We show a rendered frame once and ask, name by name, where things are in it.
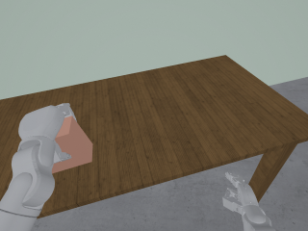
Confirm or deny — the table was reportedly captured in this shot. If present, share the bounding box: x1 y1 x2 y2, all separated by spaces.
0 55 308 219

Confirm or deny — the robot right forearm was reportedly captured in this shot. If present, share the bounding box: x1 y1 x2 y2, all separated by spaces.
242 204 275 231

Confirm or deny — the robot left forearm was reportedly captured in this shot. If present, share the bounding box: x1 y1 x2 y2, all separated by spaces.
0 136 56 231

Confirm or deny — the sponge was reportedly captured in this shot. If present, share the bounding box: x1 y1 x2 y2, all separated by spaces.
51 115 93 174

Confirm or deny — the robot right hand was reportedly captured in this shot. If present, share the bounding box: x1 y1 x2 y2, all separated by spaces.
222 171 259 214

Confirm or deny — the robot left hand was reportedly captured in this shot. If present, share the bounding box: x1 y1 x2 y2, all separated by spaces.
18 103 77 164

